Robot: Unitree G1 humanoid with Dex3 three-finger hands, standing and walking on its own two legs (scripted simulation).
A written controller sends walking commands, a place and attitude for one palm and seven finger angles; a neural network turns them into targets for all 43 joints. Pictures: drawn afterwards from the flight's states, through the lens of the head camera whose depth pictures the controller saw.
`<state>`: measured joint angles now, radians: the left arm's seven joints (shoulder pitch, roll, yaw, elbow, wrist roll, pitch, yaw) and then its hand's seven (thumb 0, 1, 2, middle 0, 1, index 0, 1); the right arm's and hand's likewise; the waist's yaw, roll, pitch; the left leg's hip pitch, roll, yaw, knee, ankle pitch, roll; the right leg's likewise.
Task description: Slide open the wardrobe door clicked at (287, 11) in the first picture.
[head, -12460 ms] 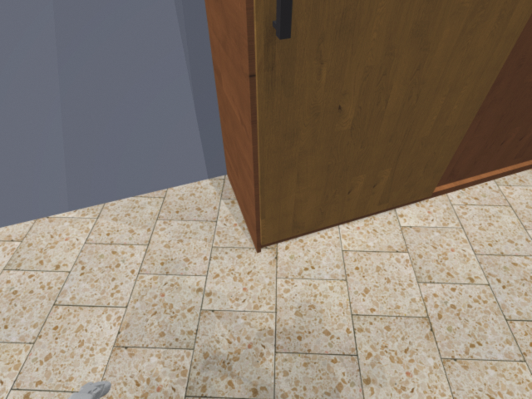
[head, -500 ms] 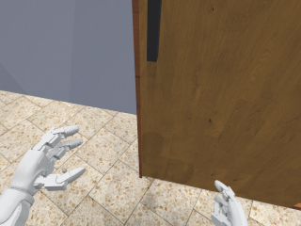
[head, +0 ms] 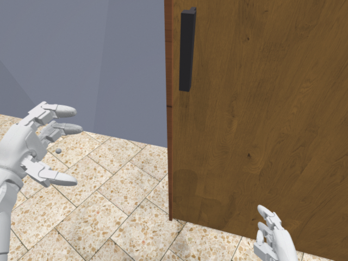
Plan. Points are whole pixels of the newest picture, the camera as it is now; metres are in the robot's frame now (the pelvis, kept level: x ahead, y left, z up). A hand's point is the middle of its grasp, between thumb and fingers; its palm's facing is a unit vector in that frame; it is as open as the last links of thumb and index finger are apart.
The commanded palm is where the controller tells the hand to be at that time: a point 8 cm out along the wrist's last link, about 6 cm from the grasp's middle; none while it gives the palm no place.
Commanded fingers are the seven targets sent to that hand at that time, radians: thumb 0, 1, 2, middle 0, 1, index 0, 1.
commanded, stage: raise the hand with hooked fingers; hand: left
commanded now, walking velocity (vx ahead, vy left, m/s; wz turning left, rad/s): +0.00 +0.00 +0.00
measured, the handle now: (188, 50) +0.51 +0.04 +0.28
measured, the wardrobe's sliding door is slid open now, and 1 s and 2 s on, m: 0.00 0.00 0.00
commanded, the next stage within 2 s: move the hooked fingers beside the handle in 0.90 s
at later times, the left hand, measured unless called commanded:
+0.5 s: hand (43, 93) +0.28 +0.26 +0.28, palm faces -0.03 -0.99 -0.17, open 14.0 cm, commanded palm +0.24 +0.30 +0.28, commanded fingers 0.00 -0.50 0.30 -0.30 -1.20 -0.30 -1.20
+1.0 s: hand (45, 100) +0.28 +0.26 +0.27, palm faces -0.04 -0.99 -0.16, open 14.0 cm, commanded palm +0.24 +0.30 +0.28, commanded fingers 0.00 -0.50 0.30 -0.30 -1.20 -0.30 -1.20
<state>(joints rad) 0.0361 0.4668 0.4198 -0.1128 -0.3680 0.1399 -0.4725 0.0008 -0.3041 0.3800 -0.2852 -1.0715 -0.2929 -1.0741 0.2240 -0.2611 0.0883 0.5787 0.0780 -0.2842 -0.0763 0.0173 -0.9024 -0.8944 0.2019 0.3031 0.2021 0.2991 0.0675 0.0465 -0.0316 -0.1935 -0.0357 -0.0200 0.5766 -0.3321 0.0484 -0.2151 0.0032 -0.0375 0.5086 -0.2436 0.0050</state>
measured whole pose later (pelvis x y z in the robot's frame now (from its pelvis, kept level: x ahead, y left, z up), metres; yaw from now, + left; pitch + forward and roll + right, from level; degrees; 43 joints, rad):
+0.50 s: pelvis +0.00 -0.02 +0.01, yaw +0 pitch -2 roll -1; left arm -0.36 0.65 0.52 0.13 -0.35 0.40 -0.60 -0.01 -0.50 0.30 -0.30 -1.20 -0.31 -1.20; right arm 0.19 -0.30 0.10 0.59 0.11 -0.17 -0.04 0.02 -0.90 -0.89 0.20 0.30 0.20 0.30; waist 0.07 0.08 -0.05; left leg -0.17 -0.03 -0.03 0.50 -0.29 0.03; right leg -0.20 0.01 -0.05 0.47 -0.22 -0.02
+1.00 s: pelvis +0.00 -0.02 +0.00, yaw +0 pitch -3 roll -1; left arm -0.32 0.62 0.51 0.08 -0.35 0.41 -0.58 -0.01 -0.50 0.29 -0.30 -1.20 -0.31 -1.20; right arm 0.18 -0.28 0.11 0.58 0.11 -0.15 -0.05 0.02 -0.90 -0.89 0.20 0.30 0.20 0.30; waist 0.07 0.08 -0.05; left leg -0.16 -0.03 -0.02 0.50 -0.29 0.03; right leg -0.20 0.01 -0.04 0.47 -0.22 -0.01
